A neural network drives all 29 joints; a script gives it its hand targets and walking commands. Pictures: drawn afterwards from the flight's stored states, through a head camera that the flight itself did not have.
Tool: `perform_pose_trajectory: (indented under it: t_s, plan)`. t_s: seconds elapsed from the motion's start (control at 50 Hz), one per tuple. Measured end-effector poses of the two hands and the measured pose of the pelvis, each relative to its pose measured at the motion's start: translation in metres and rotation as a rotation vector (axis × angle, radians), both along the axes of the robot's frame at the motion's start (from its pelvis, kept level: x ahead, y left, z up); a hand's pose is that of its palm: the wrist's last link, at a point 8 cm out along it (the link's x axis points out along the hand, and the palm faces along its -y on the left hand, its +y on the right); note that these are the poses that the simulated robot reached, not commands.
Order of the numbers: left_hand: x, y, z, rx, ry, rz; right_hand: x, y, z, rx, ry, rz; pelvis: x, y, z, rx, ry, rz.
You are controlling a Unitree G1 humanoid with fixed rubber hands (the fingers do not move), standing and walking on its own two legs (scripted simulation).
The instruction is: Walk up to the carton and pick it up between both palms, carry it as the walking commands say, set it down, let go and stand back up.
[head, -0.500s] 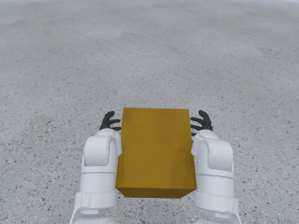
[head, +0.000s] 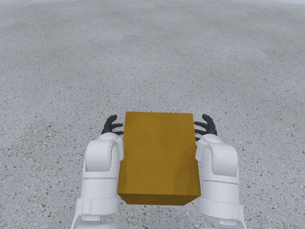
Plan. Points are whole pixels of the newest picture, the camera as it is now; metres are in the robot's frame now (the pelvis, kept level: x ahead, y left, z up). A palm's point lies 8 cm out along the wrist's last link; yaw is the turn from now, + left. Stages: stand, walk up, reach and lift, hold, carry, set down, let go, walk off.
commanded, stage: carry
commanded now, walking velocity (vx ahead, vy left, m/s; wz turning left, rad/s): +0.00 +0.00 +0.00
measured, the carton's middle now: (157, 162) +0.32 +0.00 +0.03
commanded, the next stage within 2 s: none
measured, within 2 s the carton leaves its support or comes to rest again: neither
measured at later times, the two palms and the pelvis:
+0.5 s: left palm (107, 143) +0.31 +0.13 +0.12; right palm (207, 143) +0.32 -0.12 +0.12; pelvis +0.00 +0.00 +0.00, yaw +0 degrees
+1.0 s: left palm (104, 144) +0.31 +0.13 +0.12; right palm (205, 144) +0.32 -0.11 +0.12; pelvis +0.01 +0.01 +0.00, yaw -1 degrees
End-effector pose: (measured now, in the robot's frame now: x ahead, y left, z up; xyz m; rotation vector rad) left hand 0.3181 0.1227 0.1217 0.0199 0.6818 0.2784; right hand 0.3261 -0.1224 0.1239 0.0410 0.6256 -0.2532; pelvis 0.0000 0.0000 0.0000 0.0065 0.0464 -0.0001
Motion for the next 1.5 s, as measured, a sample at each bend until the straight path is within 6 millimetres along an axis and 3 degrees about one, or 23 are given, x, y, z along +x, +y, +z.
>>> perform_pose_trajectory:
  t_s: [1.06,1.16,1.36,1.5]
  plan:
    - [-0.006,0.01,-0.001,0.007,0.013,-0.027,-0.006,0.01,0.002,-0.039,0.02,0.023,0.006,0.01,0.0,-0.003,-0.006,-0.015]
    - [-0.005,0.0,-0.008,-0.009,0.018,-0.028,-0.006,0.0,-0.001,-0.055,0.028,0.022,0.009,-0.001,-0.005,-0.005,0.0,-0.033]
    - [-0.001,-0.048,-0.013,0.0,0.042,-0.116,-0.021,-0.052,-0.016,-0.023,0.056,-0.024,0.008,-0.029,-0.004,-0.024,0.007,-0.039]
    - [0.002,-0.052,-0.003,0.011,0.022,-0.116,-0.023,-0.056,-0.006,-0.011,0.041,-0.024,0.009,-0.032,0.001,-0.01,0.01,-0.045]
